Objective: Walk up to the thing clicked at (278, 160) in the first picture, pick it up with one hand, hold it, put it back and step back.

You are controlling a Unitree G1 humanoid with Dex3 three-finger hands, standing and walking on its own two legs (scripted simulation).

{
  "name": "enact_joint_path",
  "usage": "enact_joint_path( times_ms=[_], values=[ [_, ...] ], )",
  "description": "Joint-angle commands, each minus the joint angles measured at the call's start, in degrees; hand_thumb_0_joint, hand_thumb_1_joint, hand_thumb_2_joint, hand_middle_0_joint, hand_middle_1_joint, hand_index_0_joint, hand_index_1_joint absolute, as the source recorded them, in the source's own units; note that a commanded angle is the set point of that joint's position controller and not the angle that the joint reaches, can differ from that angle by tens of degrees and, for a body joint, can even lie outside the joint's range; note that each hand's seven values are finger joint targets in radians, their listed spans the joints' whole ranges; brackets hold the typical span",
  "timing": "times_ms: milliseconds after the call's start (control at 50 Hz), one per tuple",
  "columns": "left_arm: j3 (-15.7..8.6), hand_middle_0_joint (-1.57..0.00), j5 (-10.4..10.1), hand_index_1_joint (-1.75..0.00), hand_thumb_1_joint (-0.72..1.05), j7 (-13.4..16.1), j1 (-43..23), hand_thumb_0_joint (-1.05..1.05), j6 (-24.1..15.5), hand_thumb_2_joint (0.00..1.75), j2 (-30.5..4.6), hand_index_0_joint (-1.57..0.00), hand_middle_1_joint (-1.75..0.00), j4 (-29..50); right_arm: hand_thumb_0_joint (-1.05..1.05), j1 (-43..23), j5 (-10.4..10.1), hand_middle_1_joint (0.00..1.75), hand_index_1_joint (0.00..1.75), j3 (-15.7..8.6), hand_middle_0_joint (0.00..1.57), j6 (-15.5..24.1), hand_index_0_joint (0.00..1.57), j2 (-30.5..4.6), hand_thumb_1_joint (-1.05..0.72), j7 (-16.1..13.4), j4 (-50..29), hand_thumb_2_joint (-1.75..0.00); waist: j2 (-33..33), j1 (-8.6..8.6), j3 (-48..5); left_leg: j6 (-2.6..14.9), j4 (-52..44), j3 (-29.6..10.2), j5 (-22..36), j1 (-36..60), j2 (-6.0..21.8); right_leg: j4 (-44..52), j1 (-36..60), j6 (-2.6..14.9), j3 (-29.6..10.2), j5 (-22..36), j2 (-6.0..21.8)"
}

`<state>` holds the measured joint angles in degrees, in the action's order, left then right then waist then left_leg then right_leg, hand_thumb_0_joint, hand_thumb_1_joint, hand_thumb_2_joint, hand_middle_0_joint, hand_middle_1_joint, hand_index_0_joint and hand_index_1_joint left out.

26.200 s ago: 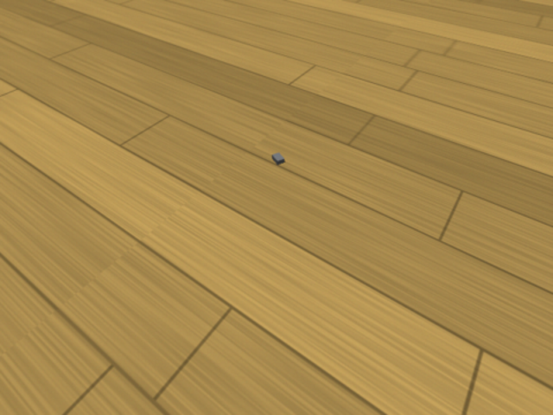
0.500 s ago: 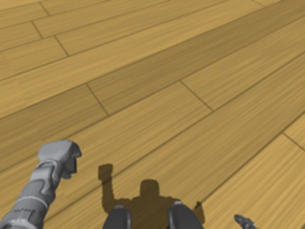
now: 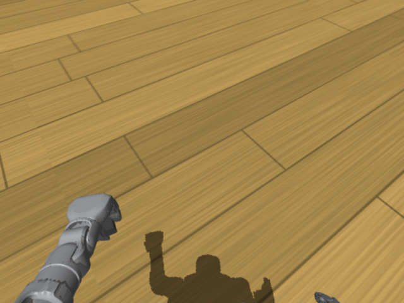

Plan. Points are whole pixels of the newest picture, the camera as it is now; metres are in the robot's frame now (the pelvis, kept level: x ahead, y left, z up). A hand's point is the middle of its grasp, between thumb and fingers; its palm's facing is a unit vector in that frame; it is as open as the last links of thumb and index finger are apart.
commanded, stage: hold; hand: left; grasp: from above
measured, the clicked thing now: (100, 227) +0.34 +0.24 -0.11
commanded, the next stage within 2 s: crouch in 1.92 s
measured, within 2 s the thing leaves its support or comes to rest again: neither
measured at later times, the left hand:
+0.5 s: hand (94, 211) +0.34 +0.23 -0.03, palm faces -0.44 -0.06 -0.89, open 5.6 cm
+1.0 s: hand (94, 214) +0.32 +0.22 -0.01, palm faces -0.44 -0.06 -0.90, open 5.5 cm
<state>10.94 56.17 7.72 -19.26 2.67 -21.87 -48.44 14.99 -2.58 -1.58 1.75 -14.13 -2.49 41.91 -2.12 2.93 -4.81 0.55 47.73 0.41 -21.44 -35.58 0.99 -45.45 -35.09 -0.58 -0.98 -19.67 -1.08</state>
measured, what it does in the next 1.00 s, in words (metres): stands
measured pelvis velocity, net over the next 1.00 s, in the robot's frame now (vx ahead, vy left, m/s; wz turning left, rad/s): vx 0.02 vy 0.00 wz -0.01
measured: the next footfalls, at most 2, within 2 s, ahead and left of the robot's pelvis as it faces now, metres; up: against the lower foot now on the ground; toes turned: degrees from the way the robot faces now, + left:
none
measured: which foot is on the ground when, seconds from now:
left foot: down 0.00-1.00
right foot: down 0.00-1.00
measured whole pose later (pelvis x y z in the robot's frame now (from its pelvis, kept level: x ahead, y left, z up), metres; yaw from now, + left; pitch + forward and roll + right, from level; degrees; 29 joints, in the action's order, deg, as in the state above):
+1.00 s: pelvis +0.02 +0.00 +0.03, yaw +0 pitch +2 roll +0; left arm 12.7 56.4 0.5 -15.5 2.2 -22.3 -39.5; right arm 12.8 -3.9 -1.7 -2.9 -15.1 -2.2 38.9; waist -2.8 0.3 -1.6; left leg 0.4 30.5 1.5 -15.6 -17.5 0.4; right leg -30.4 -18.2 -0.3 -2.1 -14.7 -0.5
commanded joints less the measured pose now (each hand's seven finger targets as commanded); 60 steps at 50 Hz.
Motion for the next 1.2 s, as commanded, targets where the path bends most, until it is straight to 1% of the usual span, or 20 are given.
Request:
enact_joint_path(
  times_ms=[0,80,140,200,240,260,360,440,480,540,600,720,800,860,960,1060,1080,1120,1160,1180],
  values=[
    [-3.8,-1.21,0.1,-0.08,0.82,2.0,-16.6,0.00,0.0,0.15,-11.1,-1.22,-0.09,10.1,0.00,-0.6,-0.2,0.30,0.30,-2.8,0.20,1.5,0.20,-8.0,-0.89,-0.7,-6.2,-0.90,0.1,-0.22,-13.8,-0.08,-9.8,-0.3,10.3,11.3,-1.8,9.0,8.6,1.55,-0.1,8.0,-1.6],
    [-4.4,-1.20,0.9,-0.07,0.84,1.7,-18.9,0.00,-0.2,0.09,-12.6,-1.23,-0.09,12.1,0.00,-0.9,-0.2,0.30,0.30,-3.2,0.20,1.3,0.20,-8.2,-0.89,-0.7,-6.0,-0.90,-0.6,-0.69,-15.8,-0.26,-10.9,-0.3,13.4,14.2,-1.8,9.9,10.7,1.59,-0.3,10.6,-1.7],
    [-3.0,-1.21,0.1,-0.06,0.86,0.8,-17.9,0.00,0.0,0.08,-10.6,-1.24,-0.08,12.1,0.00,-0.6,-0.4,0.30,0.30,-3.2,0.20,1.2,0.20,-8.3,-0.89,-0.5,-5.8,-0.90,0.2,-0.03,-15.4,-0.26,-11.7,-0.2,15.7,15.8,-1.7,10.5,11.8,1.60,-0.3,12.7,-1.7],
    [-3.2,-1.23,-0.1,-0.05,0.86,-0.4,-17.4,0.00,-0.1,0.11,-11.3,-1.25,-0.07,12.0,0.00,-0.8,-0.5,0.30,0.30,-3.4,0.20,0.9,0.20,-8.7,-0.89,-0.6,-6.0,-0.89,0.9,-0.61,-15.4,0.00,-12.0,0.1,19.1,17.4,-1.6,11.2,12.9,1.51,-0.2,15.8,-1.8],
    [-2.9,-1.21,-0.3,-0.06,0.85,-0.9,-17.5,0.00,-0.2,0.10,-10.8,-1.23,-0.08,12.8,0.00,-0.9,-0.6,0.30,0.30,-3.3,0.20,0.8,0.20,-8.5,-0.89,-0.5,-6.3,-0.89,0.6,-0.35,-14.1,-0.17,-13.0,0.0,18.5,17.3,-1.7,11.7,13.4,1.59,-0.3,15.3,-1.9],
    [-3.2,-1.21,-0.2,-0.06,0.85,-1.1,-16.8,0.00,-0.2,0.09,-11.2,-1.23,-0.08,12.6,0.00,-1.4,-0.6,0.30,0.30,-3.2,0.20,0.6,0.20,-8.6,-0.89,-0.4,-6.6,-0.90,0.3,-1.16,-13.4,-0.25,-13.6,0.1,17.8,17.3,-1.8,12.0,14.0,1.64,-0.2,14.5,-1.8],
    [-3.2,-1.21,0.3,-0.03,0.84,-2.3,-16.9,0.00,-0.4,0.10,-11.3,-1.23,-0.04,14.4,0.00,-1.7,-0.7,0.30,0.30,-3.2,0.20,0.0,0.20,-8.4,-0.89,-0.3,-7.5,-0.90,0.7,-1.30,-14.2,0.00,-14.2,0.3,20.8,18.6,-1.9,12.7,16.1,1.47,-0.6,17.7,-1.7],
    [-4.5,-1.24,0.2,-0.01,0.87,-3.4,-16.3,0.00,-0.9,0.09,-13.2,-1.25,-0.03,15.2,0.00,-1.8,-0.7,0.30,0.30,-3.4,0.20,-0.4,0.20,-8.8,-0.89,-0.3,-7.9,-0.90,-0.1,-1.93,-13.9,-0.09,-15.3,0.4,22.3,20.3,-1.6,13.4,17.1,1.67,-0.2,18.3,-1.8],
    [-3.3,-1.24,0.4,-0.03,0.88,-3.7,-16.4,0.00,-0.9,0.09,-11.6,-1.26,-0.04,15.7,0.00,-2.2,-0.8,0.30,0.30,-3.3,0.20,-0.6,0.20,-8.5,-0.89,-0.3,-8.3,-0.90,1.2,-1.66,-13.0,0.13,-15.8,0.3,21.8,20.5,-1.7,14.2,17.3,1.49,-0.4,18.5,-1.7],
    [-4.3,-1.25,0.1,-0.03,0.89,-3.9,-16.2,0.00,-0.9,0.11,-12.4,-1.26,-0.05,16.6,0.00,-2.2,-0.7,0.30,0.30,-3.4,0.20,-0.9,0.20,-8.6,-0.88,-0.2,-8.3,-0.89,0.5,-2.02,-14.5,0.29,-16.0,0.7,23.6,21.7,-1.8,14.5,18.7,1.39,-0.5,20.3,-1.6],
    [-3.9,-1.27,0.4,-0.02,0.91,-4.1,-15.3,0.00,-0.9,0.11,-12.1,-1.29,-0.03,16.2,0.00,-2.8,-0.9,0.30,0.30,-3.2,0.20,-1.3,0.20,-8.5,-0.88,-0.2,-8.9,-0.90,1.1,-2.03,-12.1,0.41,-17.2,0.8,22.1,21.7,-1.8,15.7,18.7,1.43,-0.5,19.2,-1.5],
    [-3.8,-1.28,0.5,-0.04,0.91,-4.4,-15.8,0.00,-0.8,0.16,-12.2,-1.28,-0.05,18.0,0.00,-3.6,-1.0,0.30,0.30,-3.2,0.20,-1.9,0.20,-8.7,-0.89,-0.2,-9.5,-0.90,0.6,-2.10,-12.2,0.38,-18.8,1.0,21.7,23.6,-1.7,16.8,19.5,1.49,-0.3,18.4,-1.4],
    [-3.5,-1.26,0.4,-0.05,0.89,-4.3,-16.2,0.00,-0.7,0.16,-11.8,-1.27,-0.05,19.0,0.00,-4.6,-1.1,0.30,0.30,-2.9,0.20,-2.2,0.20,-8.4,-0.89,-0.2,-10.1,-0.90,0.8,-2.49,-10.4,0.44,-20.1,1.0,18.6,23.3,-1.8,18.3,19.6,1.48,-0.5,15.8,-1.2],
    [-4.0,-1.26,0.4,-0.04,0.88,-4.8,-15.5,0.00,-0.5,0.16,-12.4,-1.26,-0.05,19.4,0.00,-4.9,-1.1,0.30,0.30,-2.9,0.20,-2.4,0.20,-8.5,-0.89,-0.2,-10.1,-0.90,0.9,-2.72,-12.0,0.58,-20.2,1.2,20.3,24.4,-1.9,18.4,21.1,1.32,-0.6,17.5,-1.0],
    [-3.4,-1.27,0.1,-0.04,0.89,-5.4,-13.8,0.00,-0.5,0.16,-11.6,-1.27,-0.04,19.3,0.00,-6.2,-1.3,0.30,0.30,-2.6,0.20,-2.6,0.20,-8.3,-0.89,-0.3,-10.7,-0.90,1.9,-2.54,-9.6,0.77,-21.4,1.4,17.3,24.4,-2.0,20.0,20.9,1.13,-0.7,14.8,-0.7],
    [-4.0,-1.25,0.2,-0.05,0.89,-5.6,-14.7,0.00,-0.4,0.14,-12.3,-1.26,-0.06,22.0,0.00,-6.6,-1.2,0.30,0.30,-2.7,0.20,-2.7,0.20,-8.4,-0.89,-0.4,-10.7,-0.90,0.3,-2.67,-10.7,0.47,-21.9,1.4,18.5,26.0,-1.8,20.0,21.4,1.42,-0.6,15.4,-0.9],
    [-3.3,-1.24,0.4,-0.05,0.86,-5.7,-15.0,0.00,-0.3,0.15,-11.6,-1.24,-0.06,22.4,0.00,-6.9,-1.3,0.30,0.30,-2.5,0.20,-2.7,0.20,-8.1,-0.89,-0.5,-10.7,-0.90,0.7,-2.75,-10.4,0.42,-22.2,1.1,18.7,26.1,-1.6,20.0,21.5,1.42,-0.4,15.5,-1.1],
    [-4.4,-1.25,0.1,-0.03,0.87,-5.8,-14.7,0.00,-0.3,0.13,-12.7,-1.25,-0.04,22.9,0.00,-7.0,-1.4,0.30,0.30,-2.5,0.20,-2.8,0.20,-8.4,-0.89,-0.5,-10.6,-0.90,1.2,-3.14,-10.8,0.59,-22.2,1.3,19.0,26.3,-1.8,20.4,22.3,1.26,-0.5,15.8,-0.9],
    [-3.2,-1.23,0.0,-0.04,0.86,-6.1,-14.9,0.00,-0.1,0.13,-11.5,-1.24,-0.04,22.2,0.00,-7.2,-1.3,0.30,0.30,-2.3,0.20,-2.7,0.20,-8.1,-0.89,-0.5,-10.8,-0.90,1.5,-2.36,-9.8,0.73,-22.4,1.6,18.5,26.3,-1.8,20.8,21.8,1.20,-0.6,15.7,-0.8],
    [-3.3,-1.24,0.0,-0.04,0.86,-6.2,-14.1,0.00,0.0,0.14,-11.6,-1.25,-0.05,21.9,0.00,-7.6,-1.5,0.30,0.30,-2.2,0.20,-2.7,0.20,-8.1,-0.89,-0.5,-10.9,-0.90,1.4,-3.11,-9.1,0.56,-22.8,1.3,18.3,26.1,-1.7,20.7,22.1,1.30,-0.4,15.1,-0.9]
  ],
)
